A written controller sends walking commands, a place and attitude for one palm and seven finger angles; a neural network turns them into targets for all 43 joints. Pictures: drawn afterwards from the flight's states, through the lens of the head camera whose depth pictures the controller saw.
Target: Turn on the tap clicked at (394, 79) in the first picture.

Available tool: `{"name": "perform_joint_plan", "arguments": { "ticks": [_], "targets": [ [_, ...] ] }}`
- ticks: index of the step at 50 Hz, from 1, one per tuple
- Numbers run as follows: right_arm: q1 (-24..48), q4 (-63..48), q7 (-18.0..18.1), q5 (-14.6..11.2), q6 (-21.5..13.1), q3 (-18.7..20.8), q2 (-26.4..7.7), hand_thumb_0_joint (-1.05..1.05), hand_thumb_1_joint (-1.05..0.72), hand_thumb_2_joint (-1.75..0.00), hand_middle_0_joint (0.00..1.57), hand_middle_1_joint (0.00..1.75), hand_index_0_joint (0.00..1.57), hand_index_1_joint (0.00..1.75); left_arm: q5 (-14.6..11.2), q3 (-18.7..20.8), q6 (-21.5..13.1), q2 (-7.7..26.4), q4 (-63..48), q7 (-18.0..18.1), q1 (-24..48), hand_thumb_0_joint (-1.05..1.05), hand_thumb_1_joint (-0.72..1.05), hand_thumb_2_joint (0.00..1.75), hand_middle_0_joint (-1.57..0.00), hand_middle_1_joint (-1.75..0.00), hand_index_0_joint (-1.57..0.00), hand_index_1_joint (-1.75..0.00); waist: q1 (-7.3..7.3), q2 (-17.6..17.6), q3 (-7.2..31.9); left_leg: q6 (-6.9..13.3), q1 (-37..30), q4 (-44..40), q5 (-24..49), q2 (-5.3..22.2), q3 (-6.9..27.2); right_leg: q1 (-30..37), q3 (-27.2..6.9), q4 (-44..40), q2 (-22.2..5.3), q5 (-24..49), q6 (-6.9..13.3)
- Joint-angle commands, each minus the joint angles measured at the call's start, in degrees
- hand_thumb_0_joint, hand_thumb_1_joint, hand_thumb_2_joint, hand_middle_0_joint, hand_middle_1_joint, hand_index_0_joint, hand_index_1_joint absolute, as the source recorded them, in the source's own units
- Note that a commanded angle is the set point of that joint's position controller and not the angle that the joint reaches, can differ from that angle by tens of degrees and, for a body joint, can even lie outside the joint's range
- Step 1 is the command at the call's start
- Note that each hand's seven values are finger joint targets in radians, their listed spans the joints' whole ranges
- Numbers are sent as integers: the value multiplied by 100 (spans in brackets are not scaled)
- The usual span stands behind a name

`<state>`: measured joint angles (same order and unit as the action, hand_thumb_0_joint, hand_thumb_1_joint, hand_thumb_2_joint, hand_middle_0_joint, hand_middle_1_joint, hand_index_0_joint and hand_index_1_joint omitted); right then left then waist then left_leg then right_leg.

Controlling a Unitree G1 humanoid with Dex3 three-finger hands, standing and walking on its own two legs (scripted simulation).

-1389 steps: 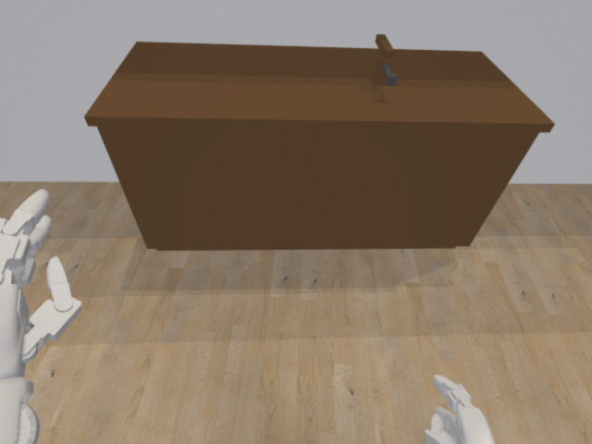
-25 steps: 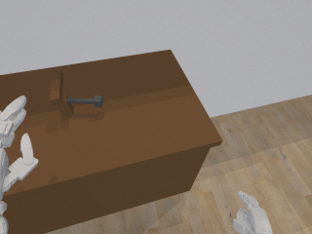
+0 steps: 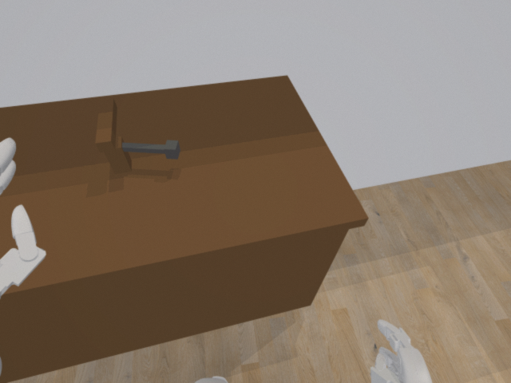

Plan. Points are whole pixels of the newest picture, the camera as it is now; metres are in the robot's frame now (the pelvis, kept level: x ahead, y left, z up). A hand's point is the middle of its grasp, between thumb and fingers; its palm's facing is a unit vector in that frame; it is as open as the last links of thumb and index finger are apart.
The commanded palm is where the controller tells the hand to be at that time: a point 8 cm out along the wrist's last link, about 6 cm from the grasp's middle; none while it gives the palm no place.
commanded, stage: step back with the hand held close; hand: left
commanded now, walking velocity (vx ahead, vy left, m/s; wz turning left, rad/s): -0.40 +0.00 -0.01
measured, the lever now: (172, 149) +0.54 +0.23 +0.01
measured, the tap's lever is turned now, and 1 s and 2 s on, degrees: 73 73 73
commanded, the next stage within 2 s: stop stepping back and stand still in 0.44 s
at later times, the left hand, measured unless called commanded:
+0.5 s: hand out of the picture +0.10 +0.25 +0.17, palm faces +0.38 -0.83 -0.41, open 7.4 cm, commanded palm +0.05 +0.28 +0.19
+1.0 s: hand out of the picture -0.01 +0.20 +0.18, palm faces +0.36 -0.86 -0.36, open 7.4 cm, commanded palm -0.06 +0.24 +0.19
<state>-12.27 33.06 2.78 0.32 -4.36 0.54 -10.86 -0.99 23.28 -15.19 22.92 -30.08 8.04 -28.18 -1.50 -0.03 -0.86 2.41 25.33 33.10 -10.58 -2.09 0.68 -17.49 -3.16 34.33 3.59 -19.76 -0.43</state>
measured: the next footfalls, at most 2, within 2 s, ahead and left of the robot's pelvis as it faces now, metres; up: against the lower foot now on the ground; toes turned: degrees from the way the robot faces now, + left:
left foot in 0.40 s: -0.06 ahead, +0.13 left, +0.00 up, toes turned +1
right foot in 0.66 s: -0.08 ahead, -0.14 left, +0.00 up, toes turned +0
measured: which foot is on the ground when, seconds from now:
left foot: down 0.00-0.14, up 0.16-0.38, down 0.40-0.68, up 0.70-0.88, down 0.90-1.00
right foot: down 0.00-0.40, up 0.42-0.64, down 0.66-0.90, up 0.92-1.00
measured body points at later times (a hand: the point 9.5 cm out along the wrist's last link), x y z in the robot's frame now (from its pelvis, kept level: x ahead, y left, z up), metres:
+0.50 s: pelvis -0.11 +0.00 +0.01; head -0.07 +0.02 +0.45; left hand +0.07 +0.29 +0.19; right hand +0.08 -0.24 -0.06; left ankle -0.10 +0.13 -0.73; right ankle -0.05 -0.11 -0.70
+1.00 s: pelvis -0.23 -0.03 +0.00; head -0.26 -0.01 +0.45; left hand -0.03 +0.25 +0.20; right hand -0.12 -0.31 -0.06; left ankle -0.22 +0.09 -0.73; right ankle -0.19 -0.14 -0.66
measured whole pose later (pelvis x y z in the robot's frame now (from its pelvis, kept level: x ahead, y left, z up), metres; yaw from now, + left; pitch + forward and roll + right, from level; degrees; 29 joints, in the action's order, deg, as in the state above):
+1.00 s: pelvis -0.23 -0.03 +0.00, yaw -3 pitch -3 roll +0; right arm -16.8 35.5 3.8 -1.1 -6.5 2.3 -13.6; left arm -1.9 20.2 -8.6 22.9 -25.7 9.0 -26.0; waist 2.1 -2.5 1.8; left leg 1.7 12.2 32.8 -17.8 0.9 -2.7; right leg -30.7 0.8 62.1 0.9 -23.4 0.0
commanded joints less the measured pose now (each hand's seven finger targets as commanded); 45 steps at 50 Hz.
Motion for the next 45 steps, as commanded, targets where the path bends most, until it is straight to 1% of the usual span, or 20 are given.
{"name": "perform_joint_plan", "arguments": {
  "ticks": [1, 4, 7, 9, 11, 16, 18, 20, 22, 23, 26, 29, 31, 32, 34, 35, 38, 43, 44, 45],
  "targets": [
    [456, -566, 70, 55, -323, 286, -811, 0, -90, -90, 20, 30, 20, 30, -94, 339, -312, 753, -991, -68, 259, 0, 90, 90, -20, -30, -20, -30, 30, 651, 1034, 265, -1327, -882, 2452, 1391, 1155, 156, -236, -723, -310, 1236, 11],
    [512, -645, 39, -47, -277, 376, -766, 0, -90, -90, 20, 30, 20, 30, -149, 181, -302, 712, -1195, -53, 187, 0, 90, 90, -20, -30, -20, -30, -25, 82, 1772, 45, -2044, -60, 3110, 1142, 541, 199, -553, -895, -732, 2652, 7],
    [570, -810, 31, -126, -118, 410, -667, 0, -90, -90, 20, 30, 20, 30, -220, 320, -302, 911, -1388, 5, -44, 0, 90, 90, -20, -30, -20, -30, 55, -669, 1761, -233, -1093, 630, 849, 459, 4, 692, -1211, -1072, -1639, 4759, 349],
    [718, -931, 46, -136, -90, 398, -626, 0, -90, -90, 20, 30, 20, 30, -249, 612, -331, 1199, -1363, 37, -150, 0, 90, 90, -20, -30, -20, -30, -17, -977, 1349, -296, -246, 1704, -1338, 88, 109, 530, -1463, -1332, -2112, 4805, 622],
    [786, -932, 66, -96, -65, 366, -614, 0, -90, -90, 20, 30, 20, 30, -257, 831, -220, 1378, -1241, 51, -221, 0, 90, 90, -20, -30, -20, -30, 2, -641, 1105, -312, 108, 2342, -1771, 122, 430, 378, -1590, -1400, -2265, 4562, 942],
    [682, -883, 119, -64, 67, 207, -584, 0, -90, -90, 20, 30, 20, 30, -210, 566, -172, 1061, -1090, 87, -127, 0, 90, 90, -20, -30, -20, -30, 196, -96, 952, -320, -258, 232, -1067, 346, 186, 765, -946, -782, -1753, 4794, 681],
    [472, -868, 137, -70, 48, 267, -677, 0, -90, -90, 20, 30, 20, 30, -241, 451, -246, 974, -1287, 104, -143, 0, 90, 90, -20, -30, -20, -30, 250, 90, 1202, -261, -962, -1206, 516, 470, 39, 848, -552, -202, -1303, 4124, 326],
    [418, -945, 108, -92, -97, 412, -815, 0, -90, -90, 20, 30, 20, 30, -265, 483, -299, 992, -1544, 97, -132, 0, 90, 90, -20, -30, -20, -30, 142, 1219, 1382, 297, -2044, -1092, 3373, 1858, 1170, -585, -65, 748, -458, 763, -182],
    [265, -847, 57, -69, -347, 432, -707, 0, -90, -90, 20, 30, 20, 30, -306, 434, -252, 824, -1216, 137, -393, 0, 90, 90, -20, -30, -20, -30, 126, 1212, 1243, 604, -2543, -975, 4395, 2198, 1165, -1637, -96, 1750, -219, -923, -80],
    [329, -843, 43, 60, -460, 366, -729, 0, -90, -90, 20, 30, 20, 30, -344, 494, -240, 977, -1630, 99, -84, 0, 90, 90, -20, -30, -20, -30, 110, 1482, 1211, 718, -2033, -1073, 4143, 2256, 1358, -1481, -223, 2025, -367, -1045, -101],
    [305, -620, 2, 2, -606, 421, -779, 0, -90, -90, 20, 30, 20, 30, -289, 237, -153, 800, -1958, 96, 820, 0, 90, 90, -20, -30, -20, -30, 140, 1178, 969, 448, -2106, -1012, 3868, 1944, 606, -1091, -55, 1361, -372, -409, -89],
    [442, -684, -29, -69, -624, 377, -872, 0, -90, -90, 20, 30, 20, 30, -243, 137, 166, 598, -1017, 87, 456, 0, 90, 90, -20, -30, -20, -30, 104, 1177, 695, 280, -974, -1296, 930, 1745, 447, -3, 145, 454, -406, -157, -112],
    [480, -825, -2, -125, -553, 323, -933, 0, -90, -90, 20, 30, 20, 30, -175, 308, 297, 761, -665, 74, 462, 0, 90, 90, -20, -30, -20, -30, 69, 928, 415, 145, 41, -1199, -2083, 1336, 210, 876, 442, -405, -251, 230, -131],
    [498, -846, 1, -159, -504, 264, -828, 0, -90, -90, 20, 30, 20, 30, -145, 153, 300, 649, -590, 41, 527, 0, 90, 90, -20, -30, -20, -30, 97, 442, 381, 38, 173, -595, -2529, 988, -15, 943, 290, -994, -388, 202, -72],
    [565, -853, 2, -137, -380, 233, -676, 0, -90, -90, 20, 30, 20, 30, -144, 277, 374, 1021, -632, 14, 720, 0, 90, 90, -20, -30, -20, -30, 144, -1674, 340, -217, 117, 2098, -2046, 159, -328, -248, -2131, -2593, -1992, -1620, 731],
    [584, -769, 18, -107, -375, 183, -631, 0, -90, -90, 20, 30, 20, 30, -164, 238, 393, 1025, -761, 24, 1060, 0, 90, 90, -20, -30, -20, -30, 179, -1773, 325, -233, 67, 2815, -1691, 241, -124, -503, -2154, -2727, -2284, -1905, 887],
    [559, -610, 77, -118, -274, 174, -638, 0, -90, -90, 20, 30, 20, 30, -160, 278, 435, 1017, -635, 43, 570, 0, 90, 90, -20, -30, -20, -30, 326, -1138, 500, -192, -743, 2499, -1378, 276, -203, -1113, -1339, -2397, -1844, -2125, 697],
    [425, -651, 195, -93, -323, 103, -714, 0, -90, -90, 20, 30, 20, 30, -197, 314, 361, 996, -1113, 208, 521, 0, 90, 90, -20, -30, -20, -30, 343, -350, 516, 63, -1549, -467, -1723, 252, -483, -845, -356, -1387, -1360, -1960, 557],
    [331, -684, 216, -71, -371, 159, -895, 0, -90, -90, 20, 30, 20, 30, -195, 316, 332, 975, -1241, 239, 673, 0, 90, 90, -20, -30, -20, -30, 371, 603, 527, 252, -1495, -1468, -2189, 487, 138, -636, -113, -278, -950, -1652, 445],
    [261, -707, 214, -50, -415, 212, -1074, 0, -90, -90, 20, 30, 20, 30, -184, 278, 294, 864, -1352, 256, 888, 0, 90, 90, -20, -30, -20, -30, 389, 2155, 206, 641, -1470, -2402, -2963, 1494, 1860, -1201, 666, 1635, -112, -1052, 112]
  ]
}}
